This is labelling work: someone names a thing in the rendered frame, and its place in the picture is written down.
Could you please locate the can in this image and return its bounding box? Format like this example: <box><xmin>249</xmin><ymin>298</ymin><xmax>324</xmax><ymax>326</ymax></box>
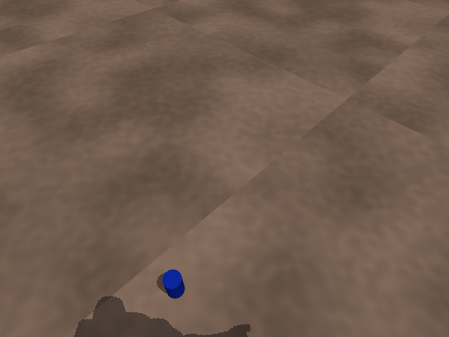
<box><xmin>162</xmin><ymin>270</ymin><xmax>185</xmax><ymax>298</ymax></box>

